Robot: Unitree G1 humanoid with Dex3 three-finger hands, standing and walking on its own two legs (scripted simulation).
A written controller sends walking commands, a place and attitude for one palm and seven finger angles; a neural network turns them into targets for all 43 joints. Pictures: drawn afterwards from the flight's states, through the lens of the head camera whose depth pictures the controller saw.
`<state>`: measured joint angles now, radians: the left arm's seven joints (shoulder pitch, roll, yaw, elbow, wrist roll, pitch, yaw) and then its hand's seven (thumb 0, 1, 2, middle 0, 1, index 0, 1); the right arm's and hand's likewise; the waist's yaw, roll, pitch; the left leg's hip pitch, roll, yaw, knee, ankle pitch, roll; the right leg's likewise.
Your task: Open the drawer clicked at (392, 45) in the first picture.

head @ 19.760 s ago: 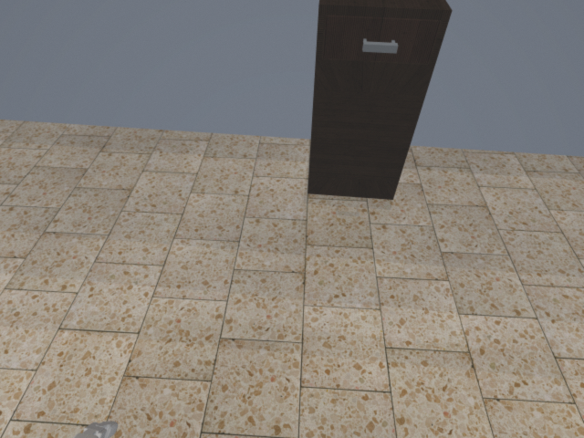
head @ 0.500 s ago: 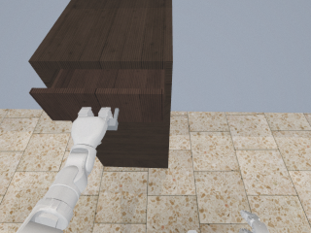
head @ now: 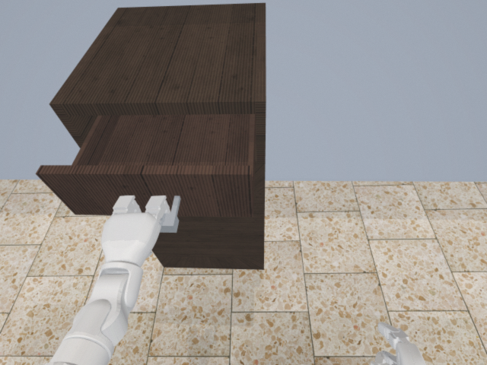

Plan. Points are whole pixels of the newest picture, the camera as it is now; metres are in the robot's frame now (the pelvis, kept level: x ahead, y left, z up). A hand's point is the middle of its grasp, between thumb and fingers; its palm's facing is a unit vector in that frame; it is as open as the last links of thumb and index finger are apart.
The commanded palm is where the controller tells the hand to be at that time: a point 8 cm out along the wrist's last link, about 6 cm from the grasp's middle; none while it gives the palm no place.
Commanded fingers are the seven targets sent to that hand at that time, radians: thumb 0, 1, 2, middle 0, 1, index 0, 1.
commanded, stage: pull the drawer open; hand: left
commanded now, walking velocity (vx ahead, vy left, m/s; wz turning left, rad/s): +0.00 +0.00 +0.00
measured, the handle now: (148, 211) +0.37 +0.20 +0.01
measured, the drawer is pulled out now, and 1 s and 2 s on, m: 0.15 0.27 0.30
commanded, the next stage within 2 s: open the thumb to release the handle in 1.58 s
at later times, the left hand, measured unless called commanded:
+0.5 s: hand (135, 280) +0.25 +0.20 -0.01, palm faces +0.02 -0.08 -1.00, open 5.8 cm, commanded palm +0.21 +0.22 +0.05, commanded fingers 0.00 0.90 0.90 -0.40 -1.35 -0.40 -1.35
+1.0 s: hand (126, 316) +0.20 +0.20 -0.01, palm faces +0.01 -0.09 -1.00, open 5.9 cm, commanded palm +0.15 +0.22 +0.05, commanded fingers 0.00 0.90 0.90 -0.40 -1.35 -0.40 -1.35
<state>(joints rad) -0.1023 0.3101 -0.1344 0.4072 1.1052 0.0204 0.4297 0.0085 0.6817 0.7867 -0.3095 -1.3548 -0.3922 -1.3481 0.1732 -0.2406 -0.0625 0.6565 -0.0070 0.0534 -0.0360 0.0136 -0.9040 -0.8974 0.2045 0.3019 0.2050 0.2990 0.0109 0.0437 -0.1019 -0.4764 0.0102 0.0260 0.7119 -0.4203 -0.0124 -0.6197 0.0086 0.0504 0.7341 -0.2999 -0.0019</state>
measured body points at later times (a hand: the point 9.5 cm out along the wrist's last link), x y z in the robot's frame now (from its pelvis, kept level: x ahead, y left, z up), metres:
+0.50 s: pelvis +0.00 +0.00 +0.00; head +0.04 -0.03 +0.45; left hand +0.25 +0.20 +0.05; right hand +0.20 -0.23 -0.11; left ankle -0.04 +0.13 -0.71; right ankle +0.03 -0.12 -0.71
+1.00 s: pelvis +0.00 -0.01 -0.01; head +0.03 -0.04 +0.44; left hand +0.19 +0.20 +0.05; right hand +0.20 -0.23 -0.11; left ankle -0.04 +0.13 -0.71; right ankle +0.03 -0.12 -0.71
